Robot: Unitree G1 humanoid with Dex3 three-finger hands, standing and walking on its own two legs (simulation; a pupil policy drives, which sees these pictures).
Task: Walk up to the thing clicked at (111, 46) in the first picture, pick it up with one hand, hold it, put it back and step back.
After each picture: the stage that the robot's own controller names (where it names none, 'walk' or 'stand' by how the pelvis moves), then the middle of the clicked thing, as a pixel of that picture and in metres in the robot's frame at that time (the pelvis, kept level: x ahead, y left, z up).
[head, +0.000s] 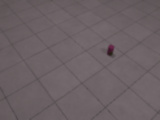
stand; (110, 50) +1.24 -0.34 -0.72
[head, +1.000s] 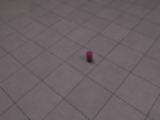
walk; (89, 57) +1.15 +0.01 -0.69
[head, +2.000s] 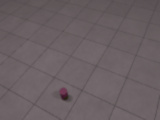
walk; (64, 94) +0.67 +0.22 -0.71
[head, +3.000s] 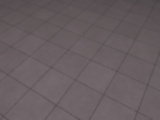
walk; out of the picture +0.43 +0.15 -0.71
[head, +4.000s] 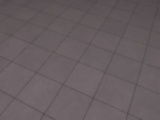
stand; out of the picture +0.33 +0.17 -0.72
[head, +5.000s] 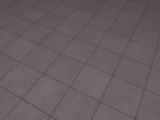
stand; out of the picture +0.31 +0.15 -0.72
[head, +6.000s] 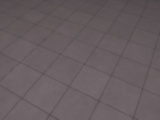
stand; out of the picture +0.34 +0.16 -0.73
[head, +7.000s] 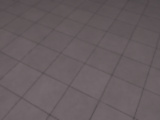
stand; out of the picture +0.32 +0.16 -0.73
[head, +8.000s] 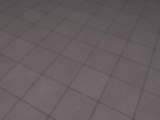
go down; out of the picture +0.32 +0.16 -0.73
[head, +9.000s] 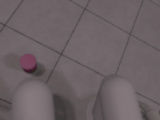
go down; (29, 64) +0.42 +0.18 -0.31
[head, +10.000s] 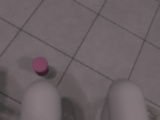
approach; (41, 67) +0.41 +0.17 -0.31
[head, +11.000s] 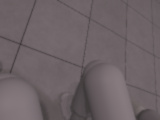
close in; out of the picture +0.41 +0.21 -0.22
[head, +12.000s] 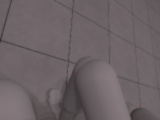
close; out of the picture +0.41 +0.23 -0.22
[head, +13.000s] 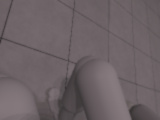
lift; out of the picture +0.40 +0.22 -0.23
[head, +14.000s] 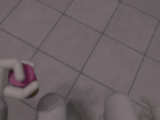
lift; (25, 82) +0.32 +0.19 -0.04
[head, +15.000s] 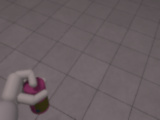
hold; (37, 96) +0.31 +0.16 -0.01
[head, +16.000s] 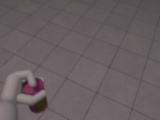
hold; (35, 95) +0.31 +0.17 -0.01
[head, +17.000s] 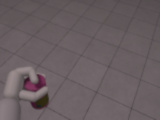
crouch; (37, 92) +0.32 +0.16 +0.00
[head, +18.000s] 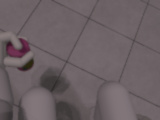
crouch; (21, 55) +0.43 +0.18 -0.11
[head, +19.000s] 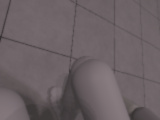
lower; out of the picture +0.44 +0.27 -0.22
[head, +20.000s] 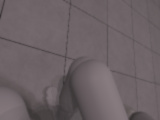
lower; out of the picture +0.44 +0.25 -0.23
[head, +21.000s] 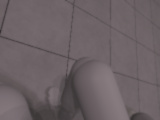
lower; out of the picture +0.43 +0.25 -0.23
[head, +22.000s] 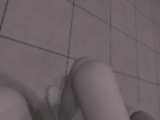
lower; out of the picture +0.43 +0.25 -0.24
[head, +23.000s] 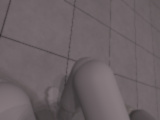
loosen; out of the picture +0.42 +0.23 -0.24
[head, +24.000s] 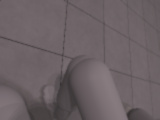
withdraw; out of the picture +0.42 +0.24 -0.24
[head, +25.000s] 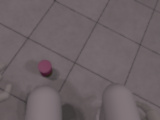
walk; (45, 69) +0.44 +0.16 -0.37
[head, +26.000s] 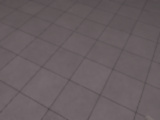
stand; out of the picture +0.36 +0.14 -0.66
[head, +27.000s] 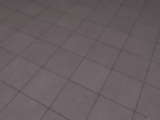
stand; out of the picture +0.37 +0.15 -0.67
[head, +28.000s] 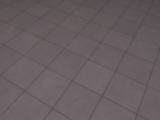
stand; out of the picture +0.37 +0.14 -0.69
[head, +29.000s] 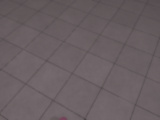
walk; out of the picture +0.40 +0.14 -0.71
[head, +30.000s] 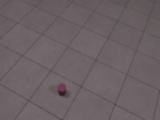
walk; (62, 90) +0.57 +0.10 -0.71
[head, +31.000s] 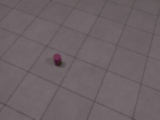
walk; (57, 60) +0.83 +0.22 -0.69
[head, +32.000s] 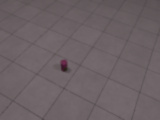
stand; (64, 65) +0.98 +0.16 -0.71
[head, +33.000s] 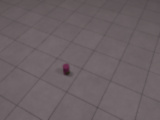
stand; (66, 69) +0.98 +0.15 -0.72
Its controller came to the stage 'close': yes
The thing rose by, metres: 0.72
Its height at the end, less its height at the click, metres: +0.00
